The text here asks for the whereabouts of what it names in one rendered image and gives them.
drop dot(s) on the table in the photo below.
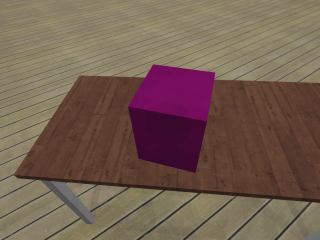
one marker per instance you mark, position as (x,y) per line
(261,140)

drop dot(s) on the carton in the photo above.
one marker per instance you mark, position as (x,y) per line
(169,114)

